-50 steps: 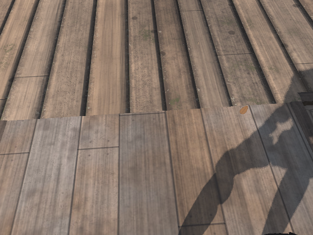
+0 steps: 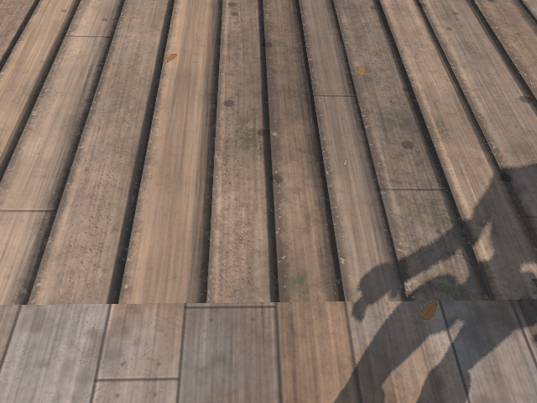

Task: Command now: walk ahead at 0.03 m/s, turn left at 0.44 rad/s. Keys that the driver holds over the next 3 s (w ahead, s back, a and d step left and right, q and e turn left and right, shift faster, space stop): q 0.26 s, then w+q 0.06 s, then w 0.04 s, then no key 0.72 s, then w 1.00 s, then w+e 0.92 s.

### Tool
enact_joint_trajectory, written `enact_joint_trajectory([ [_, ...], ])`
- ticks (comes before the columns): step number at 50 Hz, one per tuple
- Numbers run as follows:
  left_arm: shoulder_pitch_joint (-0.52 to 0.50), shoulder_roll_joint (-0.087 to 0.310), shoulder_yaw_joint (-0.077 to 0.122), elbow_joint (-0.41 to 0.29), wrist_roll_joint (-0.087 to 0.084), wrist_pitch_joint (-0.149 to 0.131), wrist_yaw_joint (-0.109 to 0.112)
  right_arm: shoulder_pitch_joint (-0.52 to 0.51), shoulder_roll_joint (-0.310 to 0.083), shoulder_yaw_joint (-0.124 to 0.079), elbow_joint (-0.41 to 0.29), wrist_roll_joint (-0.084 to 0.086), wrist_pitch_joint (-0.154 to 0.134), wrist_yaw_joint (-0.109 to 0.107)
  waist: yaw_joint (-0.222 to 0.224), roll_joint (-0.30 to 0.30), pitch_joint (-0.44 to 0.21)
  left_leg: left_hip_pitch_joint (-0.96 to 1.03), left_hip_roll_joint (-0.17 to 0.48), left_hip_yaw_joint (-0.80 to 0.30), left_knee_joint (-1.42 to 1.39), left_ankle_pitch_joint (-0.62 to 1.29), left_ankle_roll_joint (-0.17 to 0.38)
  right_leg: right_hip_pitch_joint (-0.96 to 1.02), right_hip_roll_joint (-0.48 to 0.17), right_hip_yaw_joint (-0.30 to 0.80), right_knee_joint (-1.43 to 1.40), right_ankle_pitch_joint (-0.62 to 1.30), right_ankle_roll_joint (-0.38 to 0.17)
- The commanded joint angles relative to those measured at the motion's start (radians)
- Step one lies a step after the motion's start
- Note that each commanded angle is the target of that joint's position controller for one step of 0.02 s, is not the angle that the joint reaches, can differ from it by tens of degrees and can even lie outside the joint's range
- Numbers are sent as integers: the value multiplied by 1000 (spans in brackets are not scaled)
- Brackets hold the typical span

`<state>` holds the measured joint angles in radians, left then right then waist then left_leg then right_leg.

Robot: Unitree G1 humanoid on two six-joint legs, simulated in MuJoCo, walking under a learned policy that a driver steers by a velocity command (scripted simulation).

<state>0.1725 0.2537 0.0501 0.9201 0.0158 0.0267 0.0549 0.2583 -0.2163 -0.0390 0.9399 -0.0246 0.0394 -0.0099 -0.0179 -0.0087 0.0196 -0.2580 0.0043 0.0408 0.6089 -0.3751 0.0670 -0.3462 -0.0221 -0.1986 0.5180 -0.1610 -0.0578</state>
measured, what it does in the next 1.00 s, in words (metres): steps on the spot, turning left: right foot, then left foot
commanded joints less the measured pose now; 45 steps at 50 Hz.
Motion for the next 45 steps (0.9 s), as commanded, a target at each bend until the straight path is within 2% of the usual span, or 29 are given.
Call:
enact_joint_trajectory([
  [1, 26, 38, 17, -82, -7, 12, -1, 89, -223, -50, -65, -7, -13, -4, 0, 325, 35, 87, 343, -564, -408, 92, 136, -267, 9, 36, 207, -389, 64],
  [2, -79, 62, 19, -108, 7, 19, 5, 115, -251, -62, -52, -15, -11, -13, -43, 245, 97, -44, 376, -595, -452, 159, 207, -266, 44, 158, 382, -397, 66],
  [3, -70, 62, 21, -106, -2, 22, -3, 75, -215, -57, -57, -8, -11, -21, 3, 153, 97, -75, 303, -492, -420, 158, 198, -229, 24, 213, 455, -311, 67],
  [4, -43, 73, 26, -91, -7, 18, -12, 5, -193, -55, -75, 3, -10, -21, 38, 105, 88, -67, 231, -409, -396, 168, 161, -218, 22, 225, 470, -232, 66],
  [6, 4, 94, 35, -65, 12, 11, -21, -49, -172, -54, -109, 11, -14, -15, 49, 110, 20, 27, 167, -337, -346, 341, 146, -221, 34, 218, 525, -178, 69],
  [7, 9, 93, 37, -64, 14, 9, -24, -32, -158, -52, -112, 15, -18, -10, 42, 95, -18, 71, 163, -331, -324, 425, 152, -219, 37, 219, 546, -180, 76],
  [9, -11, 79, 34, -80, 5, 9, -20, 19, -163, -58, -103, 18, -24, -8, 22, 88, -40, 151, 167, -344, -296, 507, 164, -250, 30, 227, 529, -188, 91],
  [13, -61, 78, 27, -115, -5, 10, -11, 82, -187, -70, -99, 13, -20, -14, -23, 132, -49, 238, 175, -411, -272, 523, 182, -268, 28, 239, 404, -232, 106],
  [15, -73, 86, 24, -129, 1, 4, -20, 101, -199, -77, -102, 11, -15, -11, -41, 135, -74, 229, 164, -467, -317, 209, 198, -231, 31, 238, 340, -259, 104],
  [17, -93, 90, 21, -145, 6, -4, -32, 82, -205, -80, -112, 2, -12, -4, -47, 152, -48, 183, 155, -518, -366, -68, 208, -198, 38, 232, 275, -279, 94],
  [18, -90, 89, 19, -147, 6, -10, -36, 72, -205, -81, -116, -2, -13, -1, -46, 157, -37, 158, 152, -529, -374, -115, 208, -168, 41, 227, 241, -289, 86],
  [20, -76, 78, 13, -152, -3, -24, -31, 48, -203, -80, -117, -5, -16, 1, -32, 139, -11, 107, 140, -515, -343, 45, 197, -85, 55, 217, 165, -286, 68],
  [23, 67, 51, 3, -119, -9, -46, -13, -28, -193, -74, -128, 12, -17, -2, 59, 110, -40, 11, 88, -453, -221, 318, 117, 183, 73, 185, -140, -102, 31],
  [24, 90, 78, 8, -112, 2, -54, -6, -36, -149, -59, -138, 17, -23, -6, 62, 68, -49, -68, 47, -423, -165, 267, 58, 298, 7, 249, -227, -46, 21],
  [25, 108, 140, 12, -121, 21, -60, 2, -1, -59, -32, -150, 18, -31, -5, 41, -138, -86, -162, -54, -295, 27, 29, -1, 392, -235, 516, -343, -124, -18],
  [26, 72, 244, 35, -126, 18, -50, -5, -18, -120, -47, -160, 12, -27, -14, 36, -216, -5, -267, -169, -158, 121, -188, -14, 276, -359, 703, -341, -24, -136],
  [27, 69, 179, 22, -122, 13, -50, -12, -6, -168, -58, -141, -5, -24, -16, 22, -117, 29, -237, -100, -196, 234, -180, -21, 231, -357, 670, -314, 48, -183],
  [28, 25, 112, 2, -128, 1, -54, -18, 10, -156, -57, -114, 1, -22, -10, -2, -77, 51, -218, -83, -200, 262, -126, -31, 213, -297, 576, -304, 101, -168],
  [29, -9, 82, -8, -132, 0, -56, -20, 28, -140, -54, -94, 6, -19, -6, -19, -82, 56, -188, -72, -197, 257, -78, -49, 206, -236, 484, -297, 172, -134],
  [31, 2, 82, -13, -117, 1, -66, -15, 35, -123, -47, -71, 0, -12, 2, -18, -132, 14, -140, -72, -159, 239, -27, -79, 250, -176, 376, -253, 427, -114],
  [33, 37, 87, -15, -90, 0, -68, -16, 8, -103, -36, -61, 6, -8, 0, -6, -119, -24, -90, -61, -114, 165, -17, -97, 287, -159, 319, -199, 612, -115],
  [37, 83, 99, -15, -48, 2, -54, -20, -63, -86, -17, -49, 24, -1, -13, 34, -154, -39, 7, -46, -49, -38, 26, -88, 304, -158, 322, -140, 680, -112],
  [39, 70, 105, -14, -33, -4, -47, -19, -43, -81, -9, -26, 23, -7, -20, 6, -123, -31, 108, -28, -50, -237, 211, -70, 269, -150, 328, -120, 605, -77],
  [40, 70, 100, -15, -29, -6, -48, -19, -38, -102, -10, -17, 13, -15, -24, 1, -90, -37, 199, 12, -105, -302, 343, -59, 215, -142, 336, -123, 494, -42],
  [41, 84, 91, -18, -36, -5, -54, -23, -25, -152, -16, -11, 1, -25, -30, 14, -27, -71, 309, 98, -192, -273, 524, -45, 144, -117, 324, -122, 322, -14],
  [42, 150, 60, -21, -13, -13, -49, -27, -51, -176, -21, 14, 15, -25, -28, 66, 79, -49, 278, 118, -198, -197, 603, -4, 146, -59, 293, -202, 121, -2],
  [43, 127, 63, -24, 11, -6, -42, -20, -69, -125, -11, 18, 23, -25, -20, 33, 77, -32, 227, 107, -194, -202, 514, 1, 193, -43, 281, -225, 48, 5],
  [44, 97, 87, -17, 18, -4, -38, -17, -69, -112, -8, 23, 19, -27, -17, 12, 50, 18, 192, 88, -186, -226, 471, -7, 183, -44, 280, -201, 65, 6],
  [45, 87, 82, -16, 25, -4, -35, -19, -63, -110, -5, 38, 15, -29, -21, 12, 51, 13, 185, 84, -185, -240, 469, -10, 207, -51, 281, -196, 102, 7],
])
Next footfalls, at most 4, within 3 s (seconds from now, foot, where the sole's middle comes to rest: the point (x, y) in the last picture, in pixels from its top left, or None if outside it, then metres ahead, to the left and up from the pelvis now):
0.48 right None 0.07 -0.10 -0.76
0.80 left None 0.05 0.11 -0.76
1.38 right None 0.15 -0.08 -0.76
1.84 left None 0.45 0.16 -0.76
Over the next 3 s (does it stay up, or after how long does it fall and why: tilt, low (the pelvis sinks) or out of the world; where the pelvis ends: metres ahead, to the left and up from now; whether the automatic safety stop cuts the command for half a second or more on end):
stays up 0.96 0.17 0.00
